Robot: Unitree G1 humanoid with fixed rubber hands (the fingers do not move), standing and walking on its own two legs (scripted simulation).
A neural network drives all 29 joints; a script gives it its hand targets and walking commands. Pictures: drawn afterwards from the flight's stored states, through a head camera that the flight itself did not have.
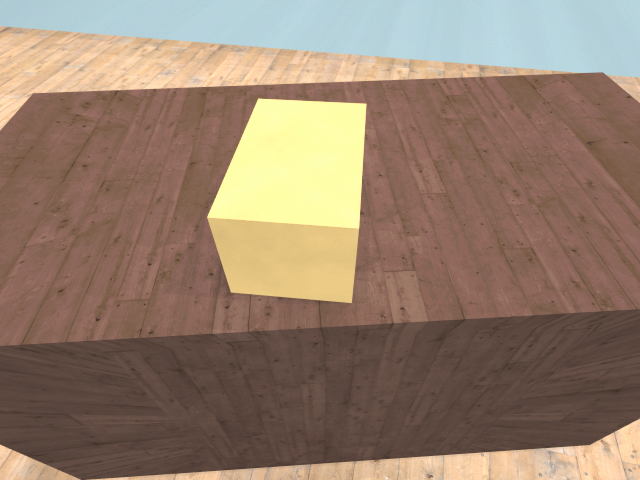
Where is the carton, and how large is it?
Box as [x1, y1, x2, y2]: [207, 99, 365, 302]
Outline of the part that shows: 258,99 207,216 231,292 351,302 359,221 365,104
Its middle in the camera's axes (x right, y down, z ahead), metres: -0.03 -0.08 +0.59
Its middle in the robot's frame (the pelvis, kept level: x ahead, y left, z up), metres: +0.51 +0.06 +0.08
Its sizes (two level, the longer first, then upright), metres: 0.279 0.177 0.154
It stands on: a pedestal, 0.79 m high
